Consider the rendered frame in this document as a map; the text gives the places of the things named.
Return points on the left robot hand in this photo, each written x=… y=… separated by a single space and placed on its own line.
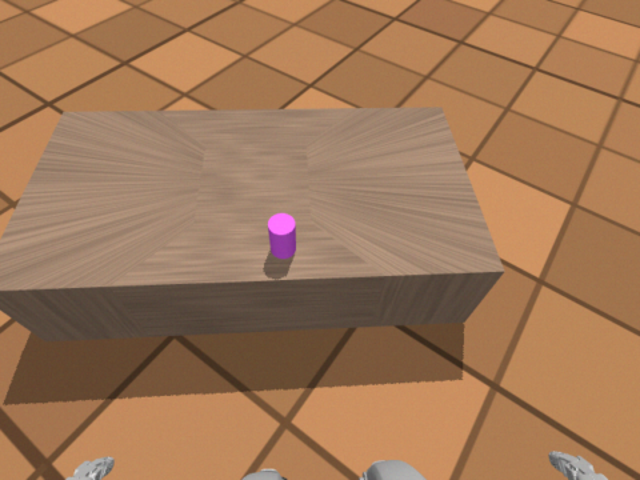
x=94 y=470

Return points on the right robot hand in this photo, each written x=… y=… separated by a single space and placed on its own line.
x=574 y=468

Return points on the can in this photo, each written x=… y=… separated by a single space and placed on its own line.
x=282 y=235

